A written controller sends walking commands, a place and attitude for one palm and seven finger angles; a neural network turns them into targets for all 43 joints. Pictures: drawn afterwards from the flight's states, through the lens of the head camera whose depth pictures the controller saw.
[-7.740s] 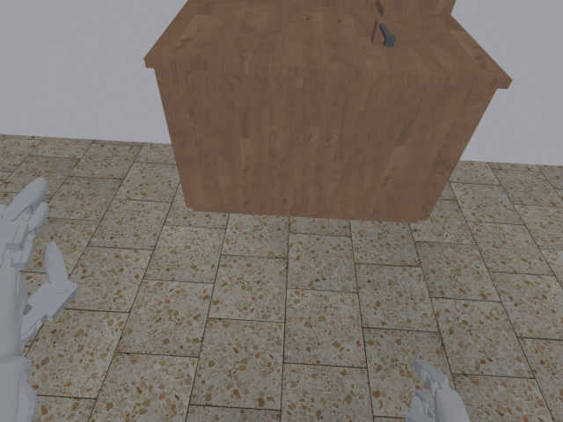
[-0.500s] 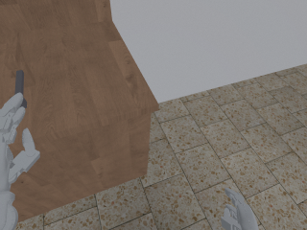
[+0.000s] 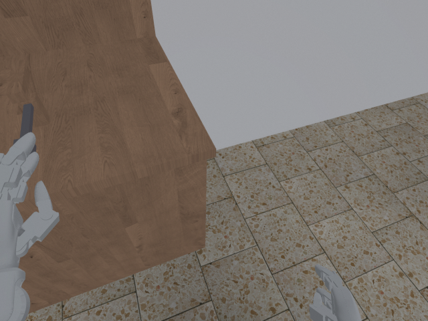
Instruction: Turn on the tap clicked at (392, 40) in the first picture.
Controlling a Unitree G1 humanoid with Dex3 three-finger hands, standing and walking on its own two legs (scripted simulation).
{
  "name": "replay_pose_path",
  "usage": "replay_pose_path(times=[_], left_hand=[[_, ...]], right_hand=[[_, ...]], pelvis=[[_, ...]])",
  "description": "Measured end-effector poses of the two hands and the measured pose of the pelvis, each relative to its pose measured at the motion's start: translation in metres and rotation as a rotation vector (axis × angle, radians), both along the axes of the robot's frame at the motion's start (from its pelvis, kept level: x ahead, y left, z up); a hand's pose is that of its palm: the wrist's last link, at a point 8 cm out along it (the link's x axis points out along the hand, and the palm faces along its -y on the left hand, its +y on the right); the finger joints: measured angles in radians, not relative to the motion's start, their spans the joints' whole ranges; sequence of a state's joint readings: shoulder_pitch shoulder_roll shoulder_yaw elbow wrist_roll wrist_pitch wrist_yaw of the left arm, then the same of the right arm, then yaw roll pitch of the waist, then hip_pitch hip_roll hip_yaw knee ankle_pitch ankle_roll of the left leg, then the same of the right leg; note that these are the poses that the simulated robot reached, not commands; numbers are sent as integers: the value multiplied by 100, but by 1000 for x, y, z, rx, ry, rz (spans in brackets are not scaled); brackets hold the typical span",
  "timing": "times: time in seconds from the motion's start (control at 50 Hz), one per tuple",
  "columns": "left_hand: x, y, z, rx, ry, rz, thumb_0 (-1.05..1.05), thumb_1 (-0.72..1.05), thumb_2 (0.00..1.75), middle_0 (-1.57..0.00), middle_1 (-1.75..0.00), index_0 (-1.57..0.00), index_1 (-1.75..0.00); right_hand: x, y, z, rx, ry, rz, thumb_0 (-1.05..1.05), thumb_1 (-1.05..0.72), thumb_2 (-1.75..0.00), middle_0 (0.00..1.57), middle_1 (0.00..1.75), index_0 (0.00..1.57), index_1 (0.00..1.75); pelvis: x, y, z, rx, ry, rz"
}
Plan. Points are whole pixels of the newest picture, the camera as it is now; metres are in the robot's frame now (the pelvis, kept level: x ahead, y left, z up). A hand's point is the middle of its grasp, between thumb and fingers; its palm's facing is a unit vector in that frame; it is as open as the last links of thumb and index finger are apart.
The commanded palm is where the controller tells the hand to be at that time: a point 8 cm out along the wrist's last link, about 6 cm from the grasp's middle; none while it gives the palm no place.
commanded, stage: shuffle to correct the standing spot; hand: left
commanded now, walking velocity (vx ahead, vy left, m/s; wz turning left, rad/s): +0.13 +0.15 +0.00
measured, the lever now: (25, 146) +0.40 +0.42 +0.08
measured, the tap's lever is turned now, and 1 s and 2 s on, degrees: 0 0 0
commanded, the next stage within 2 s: come to a stop and stand still in 0.24 s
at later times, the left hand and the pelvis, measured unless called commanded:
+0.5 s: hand (52, 185) +0.26 +0.26 +0.16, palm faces +0.38 -0.84 -0.38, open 7.4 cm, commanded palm +0.20 +0.30 +0.17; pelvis +0.04 +0.02 -0.01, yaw +0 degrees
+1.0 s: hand (83, 206) +0.24 +0.22 +0.14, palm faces +0.24 -0.91 -0.34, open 7.4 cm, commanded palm +0.17 +0.28 +0.17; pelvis +0.00 +0.01 -0.01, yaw -3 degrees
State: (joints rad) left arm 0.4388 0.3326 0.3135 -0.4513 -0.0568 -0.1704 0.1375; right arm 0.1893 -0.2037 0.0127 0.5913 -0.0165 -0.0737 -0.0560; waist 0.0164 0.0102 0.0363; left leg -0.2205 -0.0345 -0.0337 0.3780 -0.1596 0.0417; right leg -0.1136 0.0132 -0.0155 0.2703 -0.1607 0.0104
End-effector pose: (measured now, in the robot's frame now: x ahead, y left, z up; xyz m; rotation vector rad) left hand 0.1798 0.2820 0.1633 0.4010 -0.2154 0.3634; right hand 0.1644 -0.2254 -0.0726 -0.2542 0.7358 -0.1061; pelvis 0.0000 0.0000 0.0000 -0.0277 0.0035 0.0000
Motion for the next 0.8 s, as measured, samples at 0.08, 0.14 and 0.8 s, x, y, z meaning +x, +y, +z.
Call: replay_pose_path(times=[0.08,0.14,0.8], left_hand=[[-1,-1,3,17,-5,-5,2,89,89,-21,-30,-21,-31],[-2,1,2,20,2,0,2,89,89,-21,-30,-21,-31],[41,38,30,234,-78,19,2,89,89,-22,-30,-22,-31]], right_hand=[[5,-5,1,-2,-13,-4,1,-90,-90,21,30,20,30],[9,-8,0,-6,-22,-12,1,-90,-90,21,30,20,30],[38,19,-9,3,24,79,1,-90,-90,21,30,20,30]], pelvis=[[3,-1,-1,-4,0,6],[7,1,-4,-10,1,8],[20,4,-7,3,32,7]])
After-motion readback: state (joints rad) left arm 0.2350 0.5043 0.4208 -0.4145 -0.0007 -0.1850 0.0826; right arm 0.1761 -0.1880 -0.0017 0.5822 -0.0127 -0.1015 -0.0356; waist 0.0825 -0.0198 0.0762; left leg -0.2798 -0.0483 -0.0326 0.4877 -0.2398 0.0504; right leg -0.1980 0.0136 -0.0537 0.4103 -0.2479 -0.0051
